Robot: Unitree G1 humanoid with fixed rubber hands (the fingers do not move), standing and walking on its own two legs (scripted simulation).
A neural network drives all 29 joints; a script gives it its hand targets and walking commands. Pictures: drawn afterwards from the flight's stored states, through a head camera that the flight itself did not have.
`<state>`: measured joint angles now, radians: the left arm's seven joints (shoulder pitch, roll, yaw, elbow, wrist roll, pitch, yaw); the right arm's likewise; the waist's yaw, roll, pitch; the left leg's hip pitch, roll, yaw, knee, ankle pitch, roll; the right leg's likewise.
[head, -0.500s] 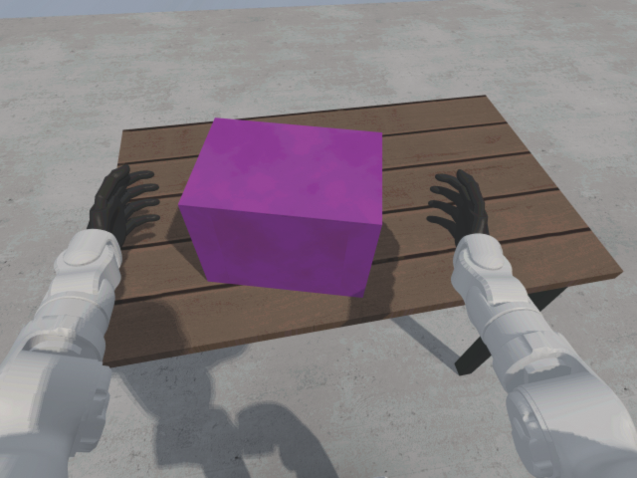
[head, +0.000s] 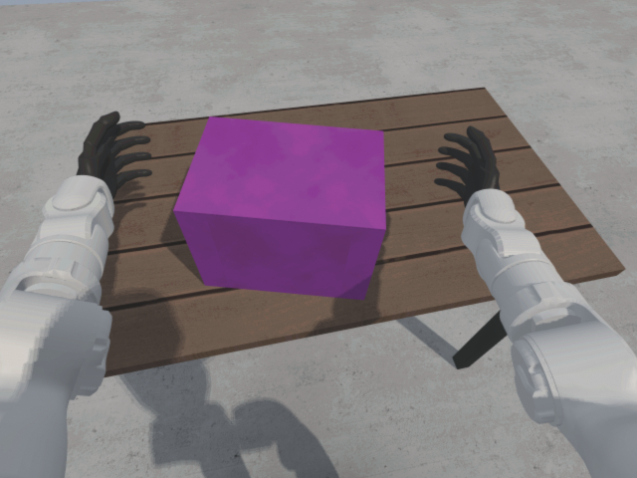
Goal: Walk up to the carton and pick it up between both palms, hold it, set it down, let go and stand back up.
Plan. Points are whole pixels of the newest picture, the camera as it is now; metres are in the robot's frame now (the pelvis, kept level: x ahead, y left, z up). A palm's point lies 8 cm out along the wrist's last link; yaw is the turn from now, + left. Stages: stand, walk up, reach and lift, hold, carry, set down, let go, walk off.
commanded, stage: reach and lift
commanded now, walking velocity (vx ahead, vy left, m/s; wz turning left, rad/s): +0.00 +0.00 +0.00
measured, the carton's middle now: (289, 212) +0.49 +0.01 -0.01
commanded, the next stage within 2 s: none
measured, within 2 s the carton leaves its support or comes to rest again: neither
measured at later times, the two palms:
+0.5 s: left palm (93, 148) +0.49 +0.24 +0.14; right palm (487, 167) +0.44 -0.23 +0.12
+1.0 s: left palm (131, 205) +0.49 +0.23 +0.04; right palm (453, 222) +0.43 -0.22 +0.02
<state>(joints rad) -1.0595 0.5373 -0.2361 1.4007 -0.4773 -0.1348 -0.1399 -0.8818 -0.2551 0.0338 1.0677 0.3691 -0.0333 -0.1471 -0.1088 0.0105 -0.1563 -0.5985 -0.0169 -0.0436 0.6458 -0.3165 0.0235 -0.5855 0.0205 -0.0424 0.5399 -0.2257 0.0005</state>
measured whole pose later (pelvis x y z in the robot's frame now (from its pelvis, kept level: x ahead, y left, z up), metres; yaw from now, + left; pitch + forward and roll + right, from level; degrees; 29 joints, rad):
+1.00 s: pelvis -0.01 -0.01 -0.03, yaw +0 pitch +29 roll -2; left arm -1.22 0.52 -0.30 1.64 -0.49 -0.32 -0.12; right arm -0.98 -0.18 -0.07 1.26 0.28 -0.18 -0.12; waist -0.15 -0.02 -0.25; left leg -0.96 -0.03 -0.05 0.78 -0.33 0.01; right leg -0.95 0.01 -0.06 0.70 -0.26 -0.01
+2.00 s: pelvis -0.02 +0.00 -0.03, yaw +0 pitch +28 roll -3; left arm -1.24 0.39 -0.20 1.63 -0.35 -0.31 -0.04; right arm -1.07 -0.06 -0.26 1.32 0.11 -0.20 -0.17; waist -0.14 -0.02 -0.26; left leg -0.97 -0.02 -0.05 0.84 -0.35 0.02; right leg -0.96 0.02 -0.06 0.73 -0.26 0.00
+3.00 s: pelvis +0.02 +0.01 +0.00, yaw +1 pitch +20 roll -2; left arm -1.07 0.27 0.36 1.57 0.09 -0.48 -0.07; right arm -0.84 0.06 -0.70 1.10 -0.44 -0.41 -0.09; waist -0.08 0.00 -0.11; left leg -0.64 -0.02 -0.05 0.59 -0.29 0.01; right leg -0.61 0.01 -0.05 0.46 -0.20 0.01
